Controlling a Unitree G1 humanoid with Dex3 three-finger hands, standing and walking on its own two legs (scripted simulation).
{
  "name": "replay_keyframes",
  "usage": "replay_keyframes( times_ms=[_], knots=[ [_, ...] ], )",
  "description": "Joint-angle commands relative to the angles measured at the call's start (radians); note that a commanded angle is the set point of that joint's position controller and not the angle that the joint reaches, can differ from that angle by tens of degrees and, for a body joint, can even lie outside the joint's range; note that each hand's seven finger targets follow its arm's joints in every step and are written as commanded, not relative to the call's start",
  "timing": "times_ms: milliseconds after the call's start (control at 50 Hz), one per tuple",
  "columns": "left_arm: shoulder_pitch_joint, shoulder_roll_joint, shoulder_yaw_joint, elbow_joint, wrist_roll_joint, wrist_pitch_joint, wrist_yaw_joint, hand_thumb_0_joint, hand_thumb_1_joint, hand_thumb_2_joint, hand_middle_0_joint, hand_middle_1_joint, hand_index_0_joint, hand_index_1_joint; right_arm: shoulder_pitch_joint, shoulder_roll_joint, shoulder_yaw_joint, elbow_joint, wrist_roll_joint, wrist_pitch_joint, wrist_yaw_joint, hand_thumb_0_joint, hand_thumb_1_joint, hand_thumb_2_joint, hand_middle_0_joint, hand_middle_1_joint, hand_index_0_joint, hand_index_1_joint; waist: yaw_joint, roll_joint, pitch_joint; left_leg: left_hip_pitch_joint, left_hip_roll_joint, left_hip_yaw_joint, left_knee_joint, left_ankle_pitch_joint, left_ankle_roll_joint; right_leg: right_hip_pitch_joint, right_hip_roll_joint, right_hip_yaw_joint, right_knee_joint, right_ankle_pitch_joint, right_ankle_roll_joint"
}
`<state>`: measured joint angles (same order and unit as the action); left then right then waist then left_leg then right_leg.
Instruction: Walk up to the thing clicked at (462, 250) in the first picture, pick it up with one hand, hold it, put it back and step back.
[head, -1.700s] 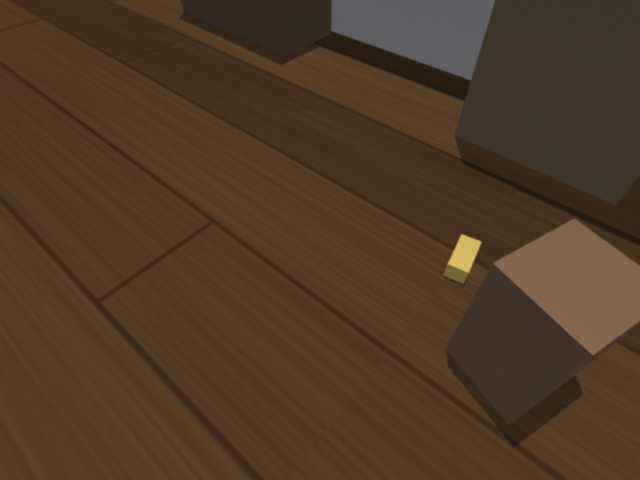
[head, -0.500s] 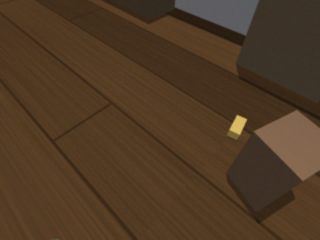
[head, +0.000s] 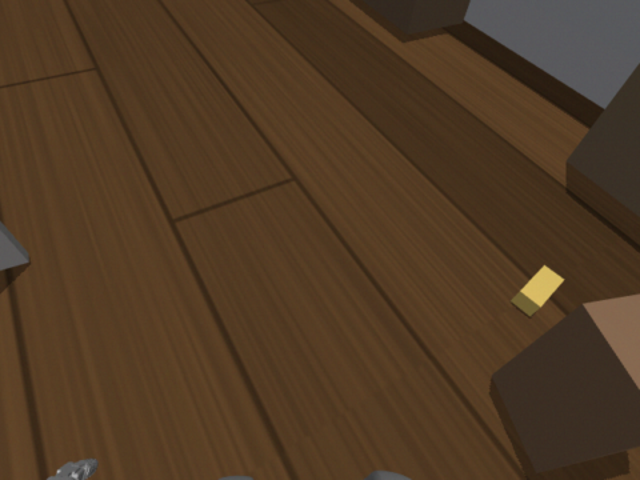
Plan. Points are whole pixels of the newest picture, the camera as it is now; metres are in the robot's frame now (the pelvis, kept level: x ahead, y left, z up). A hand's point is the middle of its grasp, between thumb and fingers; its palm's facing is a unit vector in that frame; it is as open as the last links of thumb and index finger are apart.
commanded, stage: walk up
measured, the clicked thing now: (537, 290) +0.81 -0.84 -0.72
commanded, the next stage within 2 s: stand in 1.22 s
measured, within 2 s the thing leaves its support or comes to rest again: neither
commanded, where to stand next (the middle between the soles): +0.07 -0.03 m, yaw +11 degrees
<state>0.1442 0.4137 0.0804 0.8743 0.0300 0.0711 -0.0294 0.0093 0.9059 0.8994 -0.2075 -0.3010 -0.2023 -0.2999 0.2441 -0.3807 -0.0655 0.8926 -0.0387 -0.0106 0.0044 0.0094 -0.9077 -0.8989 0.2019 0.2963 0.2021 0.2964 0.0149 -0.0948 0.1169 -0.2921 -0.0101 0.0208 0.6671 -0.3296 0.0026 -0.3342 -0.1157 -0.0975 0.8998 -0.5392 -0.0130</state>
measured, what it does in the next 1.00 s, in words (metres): steps on the spot: right foot, then left foot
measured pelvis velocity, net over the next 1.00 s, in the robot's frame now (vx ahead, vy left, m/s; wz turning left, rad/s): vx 0.00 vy -0.03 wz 0.23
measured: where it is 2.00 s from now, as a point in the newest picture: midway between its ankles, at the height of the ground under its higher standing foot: outside the picture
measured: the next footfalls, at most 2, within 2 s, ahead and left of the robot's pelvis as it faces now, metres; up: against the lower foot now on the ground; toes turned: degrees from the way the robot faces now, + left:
right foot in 0.24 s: +0.08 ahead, -0.16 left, +0.00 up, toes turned +9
left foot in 0.52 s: +0.02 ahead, +0.11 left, +0.00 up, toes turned +9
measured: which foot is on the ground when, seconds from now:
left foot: down 0.00-0.28, up 0.30-0.50, down 0.52-1.00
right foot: up 0.00-0.22, down 0.24-1.00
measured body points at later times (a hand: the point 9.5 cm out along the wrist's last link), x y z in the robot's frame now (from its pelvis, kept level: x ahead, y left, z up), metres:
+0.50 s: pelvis -0.01 -0.02 +0.01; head +0.03 -0.03 +0.45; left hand +0.00 +0.30 -0.10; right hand +0.15 -0.32 -0.11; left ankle -0.02 +0.10 -0.71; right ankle +0.02 -0.16 -0.72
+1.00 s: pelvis +0.00 -0.03 +0.02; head +0.01 -0.02 +0.47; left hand +0.01 +0.29 -0.11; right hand +0.16 -0.30 -0.10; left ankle -0.02 +0.10 -0.72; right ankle +0.04 -0.17 -0.72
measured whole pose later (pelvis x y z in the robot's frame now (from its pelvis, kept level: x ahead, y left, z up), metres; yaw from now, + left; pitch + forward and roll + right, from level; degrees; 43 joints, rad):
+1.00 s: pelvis +0.00 -0.03 +0.02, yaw +13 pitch -3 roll +0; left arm 0.13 0.36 0.01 1.04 0.00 -0.02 -0.01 0.01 0.91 0.90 -0.21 -0.30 -0.20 -0.30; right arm 0.13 -0.36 0.00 1.02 0.00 -0.01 0.01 0.01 -0.91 -0.90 0.20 0.30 0.20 0.30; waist 0.01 0.00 0.06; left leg -0.20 -0.01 -0.07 0.52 -0.27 -0.01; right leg -0.19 -0.06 -0.05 0.49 -0.25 0.04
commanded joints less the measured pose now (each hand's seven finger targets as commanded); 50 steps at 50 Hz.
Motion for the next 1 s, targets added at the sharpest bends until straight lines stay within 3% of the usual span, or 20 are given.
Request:
replay_keyframes(
  times_ms=[0, 20, 120, 200, 240, 260, 280, 340, 420, 480, 500, 520, 540, 560, 640, 680, 720, 760, 840, 980],
  knots=[
    [-0.001, 0.183, 0.047, -0.090, -0.015, -0.025, 0.007, 0.000, 0.900, 0.900, -0.200, -0.300, -0.200, -0.300, -0.017, -0.319, -0.066, -0.096, 0.009, -0.049, -0.050, 0.000, -0.900, -0.900, 0.200, 0.300, 0.200, 0.300, 0.001, 0.246, -0.075, 0.064, 0.286, -0.434, -0.281, 0.290, 0.239, -0.141, -0.001, 0.167, 0.130, -0.012, -0.005],
    [0.048, 0.179, 0.047, -0.075, -0.019, -0.026, 0.006, 0.000, 0.900, 0.900, -0.200, -0.300, -0.200, -0.300, -0.024, -0.290, -0.058, -0.104, 0.011, -0.051, -0.053, 0.000, -0.900, -0.900, 0.200, 0.300, 0.200, 0.300, 0.017, 0.252, -0.106, 0.112, 0.236, -0.323, -0.246, 0.374, 0.210, -0.147, 0.004, 0.153, 0.102, 0.035, -0.011],
    [0.028, 0.148, 0.042, -0.078, -0.015, -0.043, 0.011, 0.000, 0.900, 0.900, -0.200, -0.300, -0.200, -0.300, 0.037, -0.282, -0.053, -0.113, 0.012, -0.045, -0.049, 0.000, -0.900, -0.900, 0.200, 0.300, 0.200, 0.300, -0.024, 0.273, -0.142, 0.057, 0.218, -0.311, -0.184, 0.491, 0.212, -0.003, 0.057, 0.088, -0.097, 0.034, 0.002],
    [0.145, 0.145, 0.041, -0.019, -0.015, -0.070, 0.026, 0.000, 0.900, 0.900, -0.200, -0.300, -0.200, -0.300, -0.050, -0.258, -0.039, -0.143, 0.031, -0.014, -0.040, 0.000, -0.900, -0.900, 0.200, 0.300, 0.200, 0.300, 0.038, 0.224, -0.157, -0.068, 0.127, -0.222, -0.029, 0.380, 0.147, 0.202, 0.113, 0.027, -0.398, 0.262, -0.022],
    [0.133, 0.267, 0.062, -0.034, 0.008, -0.092, 0.035, 0.000, 0.900, 0.900, -0.200, -0.300, -0.200, -0.300, -0.062, -0.157, -0.011, -0.171, 0.050, -0.004, -0.037, 0.000, -0.900, -0.900, 0.200, 0.300, 0.200, 0.300, 0.039, -0.079, -0.126, -0.233, -0.062, -0.118, 0.222, 0.077, 0.042, 0.210, -0.154, 0.409, -0.563, 0.306, -0.125],
    [0.065, 0.308, 0.068, -0.057, 0.006, -0.092, 0.030, 0.000, 0.900, 0.900, -0.200, -0.300, -0.200, -0.300, -0.044, -0.188, -0.025, -0.152, 0.044, 0.004, -0.046, 0.000, -0.900, -0.900, 0.200, 0.300, 0.200, 0.300, 0.031, -0.128, -0.121, -0.200, -0.050, -0.106, 0.336, -0.276, 0.023, 0.104, -0.322, 0.561, -0.618, 0.258, -0.249],
    [0.000, 0.323, 0.070, -0.077, 0.006, -0.091, 0.028, 0.000, 0.900, 0.900, -0.200, -0.300, -0.200, -0.300, 0.003, -0.225, -0.037, -0.123, 0.036, 0.005, -0.049, 0.000, -0.900, -0.900, 0.200, 0.300, 0.200, 0.300, 0.001, -0.152, -0.082, -0.164, -0.007, -0.129, 0.399, -0.303, 0.017, 0.030, -0.365, 0.611, -0.614, 0.283, -0.299],
    [-0.014, 0.225, 0.044, -0.072, 0.004, -0.097, 0.030, 0.000, 0.900, 0.900, -0.200, -0.300, -0.200, -0.300, -0.001, -0.218, -0.042, -0.084, 0.036, -0.002, -0.025, 0.000, -0.900, -0.900, 0.200, 0.300, 0.200, 0.300, -0.014, -0.071, -0.015, -0.144, -0.011, -0.095, 0.326, -0.200, 0.026, 0.018, -0.165, 0.277, -0.535, 0.350, -0.187],
    [0.050, 0.244, 0.048, -0.063, 0.014, -0.102, 0.024, 0.000, 0.900, 0.900, -0.200, -0.300, -0.200, -0.300, -0.003, -0.178, -0.022, -0.077, 0.036, -0.012, -0.007, 0.000, -0.900, -0.900, 0.200, 0.300, 0.200, 0.300, 0.021, -0.153, -0.082, -0.093, -0.010, -0.014, 0.069, -0.147, 0.009, 0.140, -0.133, 0.222, -0.474, 0.420, -0.177],
    [0.037, 0.215, 0.031, -0.070, -0.014, -0.084, 0.018, 0.000, 0.900, 0.900, -0.200, -0.300, -0.200, -0.300, 0.055, -0.167, -0.028, -0.032, 0.024, -0.031, -0.014, 0.000, -0.900, -0.900, 0.200, 0.300, 0.200, 0.300, -0.020, -0.083, -0.151, 0.105, -0.044, 0.026, -0.246, 0.072, 0.015, 0.121, -0.105, 0.136, -0.294, 0.536, -0.130],
    [0.055, 0.166, 0.016, -0.075, -0.019, -0.080, 0.019, 0.000, 0.900, 0.900, -0.200, -0.300, -0.200, -0.300, 0.070, -0.196, -0.039, -0.026, 0.014, -0.040, -0.021, 0.000, -0.900, -0.900, 0.200, 0.300, 0.200, 0.300, -0.029, 0.001, -0.188, 0.220, 0.014, -0.085, -0.284, 0.145, 0.036, 0.042, -0.090, 0.122, -0.174, 0.493, -0.083],
    [0.068, 0.100, -0.005, -0.086, -0.031, -0.078, 0.021, 0.000, 0.900, 0.900, -0.200, -0.300, -0.200, -0.300, 0.035, -0.257, -0.049, -0.046, 0.002, -0.050, -0.027, 0.000, -0.900, -0.900, 0.200, 0.300, 0.200, 0.300, -0.008, 0.194, -0.197, 0.268, 0.208, -0.387, -0.317, 0.289, 0.098, -0.093, 0.008, 0.071, -0.055, 0.276, -0.014],
    [0.070, 0.105, -0.002, -0.075, -0.034, -0.067, 0.029, 0.000, 0.900, 0.900, -0.200, -0.300, -0.200, -0.300, -0.018, -0.306, -0.048, -0.069, 0.003, -0.053, -0.029, 0.000, -0.900, -0.900, 0.200, 0.300, 0.200, 0.300, 0.008, 0.202, -0.175, 0.229, 0.327, -0.527, -0.315, 0.264, 0.202, -0.143, 0.058, 0.096, -0.082, -0.034, 0.002],
    [0.039, 0.172, 0.012, -0.054, -0.029, -0.067, 0.037, 0.000, 0.900, 0.900, -0.200, -0.300, -0.200, -0.300, -0.043, -0.340, -0.055, -0.059, 0.018, -0.051, -0.025, 0.000, -0.900, -0.900, 0.200, 0.300, 0.200, 0.300, -0.016, 0.237, -0.147, 0.081, 0.359, -0.536, -0.298, 0.236, 0.283, -0.039, 0.017, 0.138, -0.042, -0.083, 0.001],
    [0.088, 0.154, 0.008, -0.008, -0.040, -0.087, 0.033, 0.000, 0.900, 0.900, -0.200, -0.300, -0.200, -0.300, -0.124, -0.240, -0.010, -0.053, 0.030, -0.048, -0.027, 0.000, -0.900, -0.900, 0.200, 0.300, 0.200, 0.300, 0.034, 0.266, -0.113, 0.063, 0.185, -0.229, -0.189, 0.493, 0.146, 0.053, 0.047, 0.089, -0.265, 0.140, -0.010],
    [0.096, 0.160, 0.008, 0.026, -0.029, -0.098, 0.039, 0.000, 0.900, 0.900, -0.200, -0.300, -0.200, -0.300, -0.139, -0.224, -0.004, -0.041, 0.045, -0.032, -0.021, 0.000, -0.900, -0.900, 0.200, 0.300, 0.200, 0.300, 0.040, 0.219, -0.134, 0.011, 0.140, -0.193, -0.123, 0.448, 0.087, 0.192, 0.056, 0.083, -0.442, 0.376, -0.016],
    [0.080, 0.206, 0.008, 0.036, -0.015, -0.108, 0.046, 0.000, 0.900, 0.900, -0.200, -0.300, -0.200, -0.300, -0.125, -0.178, 0.006, -0.041, 0.057, -0.022, -0.019, 0.000, -0.900, -0.900, 0.200, 0.300, 0.200, 0.300, 0.018, 0.118, -0.168, -0.026, 0.073, -0.141, -0.073, 0.268, 0.040, 0.244, -0.045, 0.205, -0.478, 0.513, -0.060],
    [-0.037, 0.243, 0.001, 0.018, -0.015, -0.109, 0.037, 0.000, 0.900, 0.900, -0.200, -0.300, -0.200, -0.300, -0.063, -0.173, 0.003, 0.006, 0.047, -0.010, -0.017, 0.000, -0.900, -0.900, 0.200, 0.300, 0.200, 0.300, -0.040, 0.049, -0.119, 0.069, 0.022, -0.109, -0.113, -0.007, 0.027, 0.067, -0.131, 0.288, -0.523, 0.301, -0.112],
    [-0.047, 0.171, -0.020, 0.054, -0.026, -0.102, 0.028, 0.000, 0.900, 0.900, -0.200, -0.300, -0.200, -0.300, -0.143, -0.219, 0.003, 0.036, 0.037, -0.027, -0.007, 0.000, -0.900, -0.900, 0.200, 0.300, 0.200, 0.300, 0.001, 0.107, -0.094, 0.031, 0.129, -0.241, -0.267, 0.103, 0.067, 0.122, 0.015, 0.113, -0.464, 0.261, -0.020],
    [-0.067, 0.171, -0.024, 0.108, -0.030, -0.113, 0.028, 0.000, 0.900, 0.900, -0.200, -0.300, -0.200, -0.300, -0.161, -0.196, 0.019, 0.087, 0.041, -0.029, -0.007, 0.000, -0.900, -0.900, 0.200, 0.300, 0.200, 0.300, -0.007, 0.095, -0.159, 0.100, 0.095, -0.168, -0.269, 0.248, 0.034, 0.212, -0.023, 0.137, -0.526, 0.422, -0.027]
  ],
)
